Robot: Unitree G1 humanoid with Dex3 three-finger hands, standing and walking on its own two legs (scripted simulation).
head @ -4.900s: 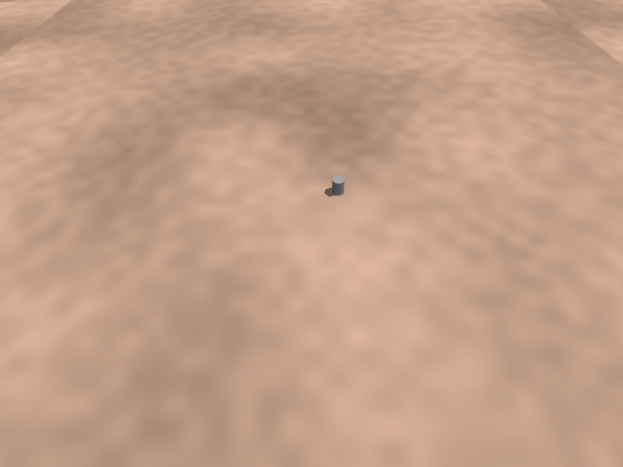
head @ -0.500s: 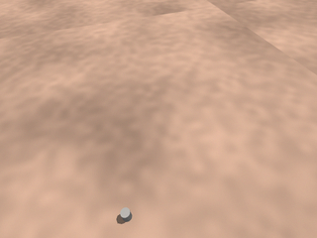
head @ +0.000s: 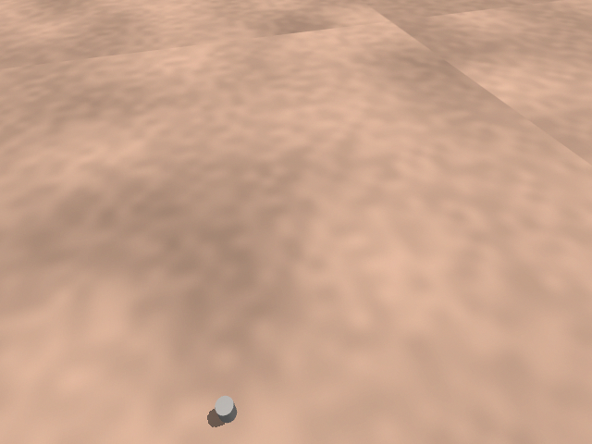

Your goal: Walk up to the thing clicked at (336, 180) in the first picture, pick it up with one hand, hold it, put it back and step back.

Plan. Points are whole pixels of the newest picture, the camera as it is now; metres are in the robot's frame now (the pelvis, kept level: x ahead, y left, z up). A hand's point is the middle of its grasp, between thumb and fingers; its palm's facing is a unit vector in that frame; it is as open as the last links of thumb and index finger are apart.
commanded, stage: walk up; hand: left
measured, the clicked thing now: (226, 409) +0.41 +0.24 -0.74
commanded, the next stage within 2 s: stand in 0.48 s
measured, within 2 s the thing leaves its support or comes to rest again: neither
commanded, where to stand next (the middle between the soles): +0.03 +0.00 m, yaw +2 degrees
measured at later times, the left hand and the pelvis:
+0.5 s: hand out of the picture +0.09 +0.25 -0.16, palm faces -0.01 -0.94 -0.34, open 7.4 cm; pelvis +0.01 +0.00 +0.00, yaw +1 degrees
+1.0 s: hand out of the picture +0.07 +0.25 -0.15, palm faces -0.01 -0.94 -0.34, open 7.4 cm; pelvis +0.00 +0.00 +0.00, yaw +1 degrees
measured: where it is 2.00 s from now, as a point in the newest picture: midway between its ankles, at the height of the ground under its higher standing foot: outside the picture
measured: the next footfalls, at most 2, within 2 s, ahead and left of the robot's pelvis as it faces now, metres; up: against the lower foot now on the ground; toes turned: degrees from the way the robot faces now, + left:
none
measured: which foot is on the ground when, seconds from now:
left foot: down 0.00-1.00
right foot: down 0.00-1.00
